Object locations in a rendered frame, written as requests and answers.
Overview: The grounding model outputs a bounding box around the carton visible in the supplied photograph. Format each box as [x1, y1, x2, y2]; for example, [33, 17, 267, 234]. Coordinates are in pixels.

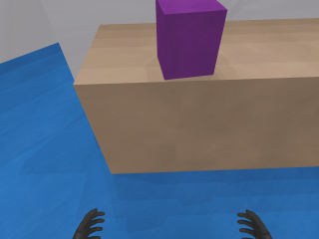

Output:
[156, 0, 227, 81]

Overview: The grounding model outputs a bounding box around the pedestal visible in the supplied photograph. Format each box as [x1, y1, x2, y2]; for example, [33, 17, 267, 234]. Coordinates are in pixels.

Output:
[73, 18, 319, 174]

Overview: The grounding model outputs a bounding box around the right robot hand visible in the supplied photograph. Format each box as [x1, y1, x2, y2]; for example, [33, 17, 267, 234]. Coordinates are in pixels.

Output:
[237, 209, 272, 239]

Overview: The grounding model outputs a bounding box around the left robot hand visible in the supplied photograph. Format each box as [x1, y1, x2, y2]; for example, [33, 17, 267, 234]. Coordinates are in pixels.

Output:
[72, 208, 105, 239]

